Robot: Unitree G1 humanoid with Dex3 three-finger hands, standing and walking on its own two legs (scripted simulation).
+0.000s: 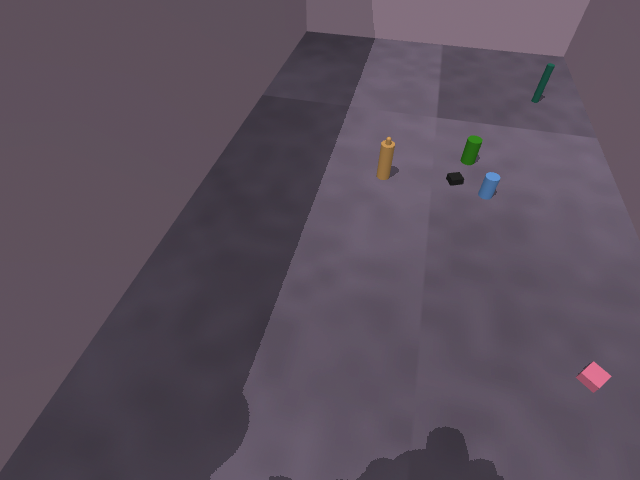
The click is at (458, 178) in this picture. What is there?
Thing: small box
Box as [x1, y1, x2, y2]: [446, 172, 463, 185]
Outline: 459,172 447,174 446,178 450,185 462,183 463,178
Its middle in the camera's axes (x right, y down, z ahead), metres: +0.68 -0.31 +1.94
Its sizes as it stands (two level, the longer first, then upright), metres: 0.064 0.058 0.033
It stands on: the floor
